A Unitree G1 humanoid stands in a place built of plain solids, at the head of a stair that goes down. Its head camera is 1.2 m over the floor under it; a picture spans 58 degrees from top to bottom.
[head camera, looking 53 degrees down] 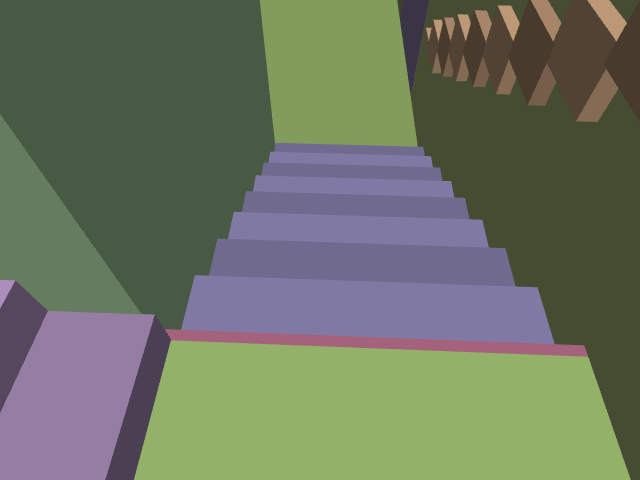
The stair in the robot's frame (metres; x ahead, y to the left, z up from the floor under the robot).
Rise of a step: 0.16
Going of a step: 0.29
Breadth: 1.25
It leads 2 degrees to the right of straight ahead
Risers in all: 9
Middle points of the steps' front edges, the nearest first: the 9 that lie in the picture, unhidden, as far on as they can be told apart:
0.55 -0.15 0.00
0.83 -0.16 -0.15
1.12 -0.17 -0.31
1.41 -0.19 -0.47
1.70 -0.20 -0.62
1.99 -0.21 -0.78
2.28 -0.22 -0.93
2.57 -0.24 -1.09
2.86 -0.25 -1.25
